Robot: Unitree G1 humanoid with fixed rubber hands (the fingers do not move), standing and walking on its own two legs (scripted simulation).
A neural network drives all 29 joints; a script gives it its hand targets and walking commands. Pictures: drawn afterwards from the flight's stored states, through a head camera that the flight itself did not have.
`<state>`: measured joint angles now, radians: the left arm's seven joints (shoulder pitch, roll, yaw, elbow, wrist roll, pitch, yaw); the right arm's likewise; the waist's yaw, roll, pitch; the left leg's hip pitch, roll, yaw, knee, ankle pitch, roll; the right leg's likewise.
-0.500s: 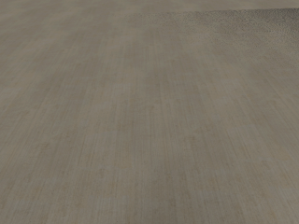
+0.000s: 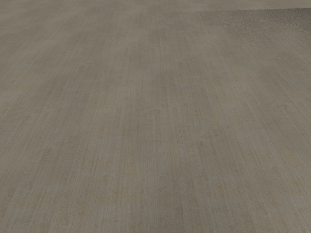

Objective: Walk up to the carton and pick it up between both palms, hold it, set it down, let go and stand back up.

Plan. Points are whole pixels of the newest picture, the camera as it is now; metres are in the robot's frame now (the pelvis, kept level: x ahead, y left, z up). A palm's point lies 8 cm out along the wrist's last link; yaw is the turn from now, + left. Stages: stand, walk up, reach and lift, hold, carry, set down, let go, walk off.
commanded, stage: walk up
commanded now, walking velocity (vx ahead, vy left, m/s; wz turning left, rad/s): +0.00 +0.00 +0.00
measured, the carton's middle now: out of the picture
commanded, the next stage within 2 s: none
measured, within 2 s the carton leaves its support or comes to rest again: neither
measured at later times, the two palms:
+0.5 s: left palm (119, 217) +0.21 +0.13 -0.11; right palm out of the picture -0.02 -0.40 -0.17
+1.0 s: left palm (192, 162) +0.39 -0.09 -0.12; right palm out of the picture -0.04 -0.46 -0.09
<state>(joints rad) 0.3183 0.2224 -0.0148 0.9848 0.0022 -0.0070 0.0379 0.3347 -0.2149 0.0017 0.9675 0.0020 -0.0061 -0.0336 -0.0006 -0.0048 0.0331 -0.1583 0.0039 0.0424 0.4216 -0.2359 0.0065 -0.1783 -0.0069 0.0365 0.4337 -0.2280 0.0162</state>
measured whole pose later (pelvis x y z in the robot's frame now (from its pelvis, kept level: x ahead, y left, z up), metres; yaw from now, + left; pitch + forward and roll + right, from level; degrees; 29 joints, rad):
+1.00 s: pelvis +0.13 -0.22 -0.01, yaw -48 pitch -2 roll +0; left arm 0.27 0.32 0.06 0.78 0.09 0.07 -0.10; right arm 0.32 -0.27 -0.07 0.77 -0.07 -0.06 -0.07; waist -0.01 -0.05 0.02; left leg -0.23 0.09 0.22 0.51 -0.24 0.02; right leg -0.48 0.01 0.01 1.10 -0.38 0.04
